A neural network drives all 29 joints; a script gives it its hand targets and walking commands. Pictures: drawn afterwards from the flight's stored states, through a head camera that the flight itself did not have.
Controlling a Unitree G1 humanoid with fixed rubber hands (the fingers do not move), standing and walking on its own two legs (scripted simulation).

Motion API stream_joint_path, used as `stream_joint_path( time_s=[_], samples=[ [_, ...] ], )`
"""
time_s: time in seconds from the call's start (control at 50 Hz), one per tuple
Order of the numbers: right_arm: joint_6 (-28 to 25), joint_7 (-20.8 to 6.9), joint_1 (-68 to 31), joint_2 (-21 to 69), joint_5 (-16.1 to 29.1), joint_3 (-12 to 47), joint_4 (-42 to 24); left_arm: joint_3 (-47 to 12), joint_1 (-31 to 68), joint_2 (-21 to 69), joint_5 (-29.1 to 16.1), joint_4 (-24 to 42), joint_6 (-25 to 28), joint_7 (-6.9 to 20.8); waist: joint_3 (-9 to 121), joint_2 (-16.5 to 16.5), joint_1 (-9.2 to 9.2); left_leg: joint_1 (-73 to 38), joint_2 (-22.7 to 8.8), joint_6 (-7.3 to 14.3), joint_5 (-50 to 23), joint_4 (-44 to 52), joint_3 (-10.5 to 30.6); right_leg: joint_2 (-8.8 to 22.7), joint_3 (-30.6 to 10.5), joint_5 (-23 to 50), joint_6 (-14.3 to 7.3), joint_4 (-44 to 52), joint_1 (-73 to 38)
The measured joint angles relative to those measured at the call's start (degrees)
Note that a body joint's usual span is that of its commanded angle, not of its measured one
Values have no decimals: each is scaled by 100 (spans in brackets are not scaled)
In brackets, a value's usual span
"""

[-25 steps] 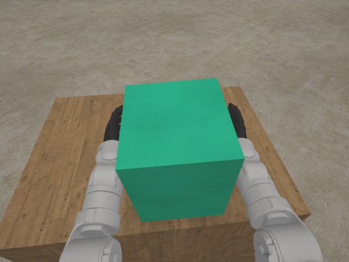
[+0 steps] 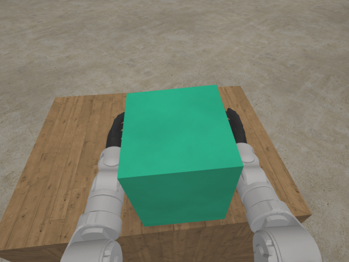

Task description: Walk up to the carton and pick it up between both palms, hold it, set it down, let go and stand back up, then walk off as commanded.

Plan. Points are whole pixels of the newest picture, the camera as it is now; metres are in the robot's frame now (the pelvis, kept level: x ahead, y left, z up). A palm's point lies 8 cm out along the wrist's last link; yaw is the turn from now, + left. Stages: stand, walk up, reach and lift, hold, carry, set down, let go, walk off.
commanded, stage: set down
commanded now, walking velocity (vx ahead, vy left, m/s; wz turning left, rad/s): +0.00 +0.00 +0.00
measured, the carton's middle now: (178, 159) +0.35 -0.01 +0.07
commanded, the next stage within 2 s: none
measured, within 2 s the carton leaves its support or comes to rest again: rests again in 1.34 s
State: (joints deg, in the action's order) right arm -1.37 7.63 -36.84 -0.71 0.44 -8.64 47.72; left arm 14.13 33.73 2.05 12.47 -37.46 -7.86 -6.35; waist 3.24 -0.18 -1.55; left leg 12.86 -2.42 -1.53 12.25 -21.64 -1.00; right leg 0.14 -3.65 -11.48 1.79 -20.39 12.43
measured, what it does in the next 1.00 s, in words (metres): stands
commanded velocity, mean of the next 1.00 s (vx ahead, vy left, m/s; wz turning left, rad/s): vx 0.00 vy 0.00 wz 0.00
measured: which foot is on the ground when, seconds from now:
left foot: down 0.00-1.00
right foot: down 0.00-1.00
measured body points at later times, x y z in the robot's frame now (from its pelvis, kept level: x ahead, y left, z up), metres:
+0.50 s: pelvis +0.00 +0.00 +0.00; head +0.02 +0.00 +0.45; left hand +0.39 +0.14 +0.06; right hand +0.39 -0.15 +0.07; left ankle -0.02 +0.13 -0.75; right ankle -0.01 -0.14 -0.75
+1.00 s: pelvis +0.01 +0.00 +0.00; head +0.03 +0.00 +0.45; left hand +0.39 +0.14 +0.04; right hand +0.39 -0.16 +0.05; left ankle -0.02 +0.13 -0.75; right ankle -0.01 -0.14 -0.75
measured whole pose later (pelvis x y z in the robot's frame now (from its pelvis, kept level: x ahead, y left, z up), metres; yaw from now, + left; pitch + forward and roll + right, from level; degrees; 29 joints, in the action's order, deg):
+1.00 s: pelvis +0.01 +0.00 +0.00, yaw +0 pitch +4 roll +0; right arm -12.4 4.7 -34.9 2.0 -8.8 -17.2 54.6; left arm 17.3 33.1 2.3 12.5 -50.3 6.5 -5.4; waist 1.7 -0.2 -1.6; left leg 12.9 -2.4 -1.6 12.7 -21.6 -1.0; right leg 0.1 -3.6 -11.9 1.8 -20.4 12.4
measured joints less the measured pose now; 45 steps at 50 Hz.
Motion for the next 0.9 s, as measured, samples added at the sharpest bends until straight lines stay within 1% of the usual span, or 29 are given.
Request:
stream_joint_path(
  time_s=[0.18,0.3,0.48,0.76,0.9],
  samples=[
    [-169,-53,20,60,-186,-182,105,77,42,5,0,-326,260,25,0,0,0,0,0,0,0,0,0,0,0,0,0,0,0],
    [-288,-102,26,139,-328,-315,196,224,16,12,0,-454,386,132,-33,0,0,0,0,0,0,0,0,0,0,0,0,0,0],
    [-576,-172,94,209,-560,-491,367,225,-74,20,0,-625,657,105,-97,0,0,0,0,-2,7,0,0,0,0,-7,0,0,0],
    [-981,-205,191,242,-708,-637,567,227,-97,20,0,-993,1126,61,-128,0,0,0,0,-5,31,0,0,1,0,-32,0,0,0],
    [-1069,-262,195,268,-878,-808,662,261,-81,27,0,-1188,1305,61,-152,0,0,0,0,-5,41,0,0,1,1,-42,0,0,0]
  ],
)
